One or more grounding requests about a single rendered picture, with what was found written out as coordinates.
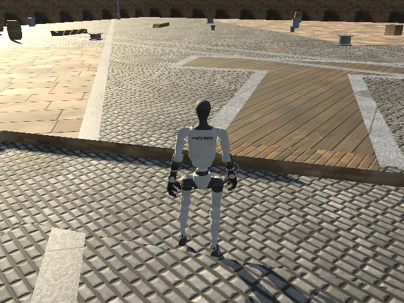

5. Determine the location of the right robot hand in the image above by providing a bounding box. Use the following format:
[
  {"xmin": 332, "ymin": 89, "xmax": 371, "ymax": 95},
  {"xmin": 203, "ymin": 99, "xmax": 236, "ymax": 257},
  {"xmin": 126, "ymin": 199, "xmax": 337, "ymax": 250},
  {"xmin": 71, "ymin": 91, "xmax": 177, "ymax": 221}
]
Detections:
[{"xmin": 223, "ymin": 177, "xmax": 237, "ymax": 191}]

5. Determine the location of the left robot forearm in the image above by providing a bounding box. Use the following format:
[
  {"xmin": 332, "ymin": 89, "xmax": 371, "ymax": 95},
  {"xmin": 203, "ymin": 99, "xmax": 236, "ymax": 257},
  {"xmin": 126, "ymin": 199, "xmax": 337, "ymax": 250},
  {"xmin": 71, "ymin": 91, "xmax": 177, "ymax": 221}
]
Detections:
[{"xmin": 168, "ymin": 153, "xmax": 180, "ymax": 182}]

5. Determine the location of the right robot forearm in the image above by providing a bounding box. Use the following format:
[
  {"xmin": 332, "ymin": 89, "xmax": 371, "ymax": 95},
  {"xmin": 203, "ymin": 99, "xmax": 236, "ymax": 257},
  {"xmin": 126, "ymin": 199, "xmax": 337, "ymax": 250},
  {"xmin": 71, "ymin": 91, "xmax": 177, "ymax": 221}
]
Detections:
[{"xmin": 225, "ymin": 153, "xmax": 236, "ymax": 179}]

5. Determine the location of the right robot upper arm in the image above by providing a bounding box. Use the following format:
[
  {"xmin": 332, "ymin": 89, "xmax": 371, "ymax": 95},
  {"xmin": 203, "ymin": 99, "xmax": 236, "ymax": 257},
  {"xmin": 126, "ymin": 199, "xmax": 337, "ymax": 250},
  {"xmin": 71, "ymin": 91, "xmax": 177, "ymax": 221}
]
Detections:
[{"xmin": 216, "ymin": 128, "xmax": 231, "ymax": 162}]

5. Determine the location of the humanoid robot head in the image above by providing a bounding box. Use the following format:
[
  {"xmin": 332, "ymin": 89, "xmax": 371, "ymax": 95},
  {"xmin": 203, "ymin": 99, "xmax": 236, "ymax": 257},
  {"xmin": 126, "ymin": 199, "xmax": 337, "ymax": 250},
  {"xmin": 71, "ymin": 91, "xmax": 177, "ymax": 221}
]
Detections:
[{"xmin": 192, "ymin": 100, "xmax": 213, "ymax": 130}]

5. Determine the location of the humanoid robot torso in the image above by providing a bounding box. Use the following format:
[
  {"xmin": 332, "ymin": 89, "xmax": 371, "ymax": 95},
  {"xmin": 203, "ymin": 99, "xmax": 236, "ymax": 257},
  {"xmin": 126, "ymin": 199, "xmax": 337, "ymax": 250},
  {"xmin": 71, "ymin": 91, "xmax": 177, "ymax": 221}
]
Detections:
[{"xmin": 188, "ymin": 126, "xmax": 217, "ymax": 189}]

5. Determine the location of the left robot upper arm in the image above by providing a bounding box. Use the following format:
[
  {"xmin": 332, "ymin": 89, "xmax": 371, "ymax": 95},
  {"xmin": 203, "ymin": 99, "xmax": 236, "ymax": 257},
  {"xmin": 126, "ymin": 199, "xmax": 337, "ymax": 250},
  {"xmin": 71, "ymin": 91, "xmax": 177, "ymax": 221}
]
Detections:
[{"xmin": 174, "ymin": 127, "xmax": 189, "ymax": 162}]

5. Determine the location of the left robot hand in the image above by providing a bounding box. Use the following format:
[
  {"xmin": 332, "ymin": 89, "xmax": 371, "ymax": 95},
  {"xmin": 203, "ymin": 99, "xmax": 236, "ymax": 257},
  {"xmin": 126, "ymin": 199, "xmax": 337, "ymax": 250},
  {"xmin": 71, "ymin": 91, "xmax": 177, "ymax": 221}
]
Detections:
[{"xmin": 167, "ymin": 181, "xmax": 181, "ymax": 197}]

